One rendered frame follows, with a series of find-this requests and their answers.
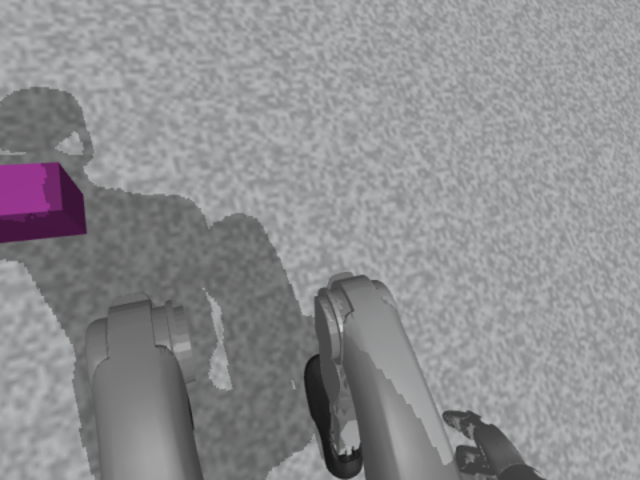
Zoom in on carton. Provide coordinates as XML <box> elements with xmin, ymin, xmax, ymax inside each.
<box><xmin>0</xmin><ymin>162</ymin><xmax>87</xmax><ymax>243</ymax></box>

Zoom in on right robot foot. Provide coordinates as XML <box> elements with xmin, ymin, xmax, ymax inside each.
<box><xmin>304</xmin><ymin>354</ymin><xmax>363</xmax><ymax>480</ymax></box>

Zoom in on right robot arm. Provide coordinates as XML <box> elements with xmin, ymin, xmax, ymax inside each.
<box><xmin>497</xmin><ymin>464</ymin><xmax>546</xmax><ymax>480</ymax></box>

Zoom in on right robot hand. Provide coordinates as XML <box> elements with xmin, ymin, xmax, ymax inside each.
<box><xmin>442</xmin><ymin>410</ymin><xmax>526</xmax><ymax>480</ymax></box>

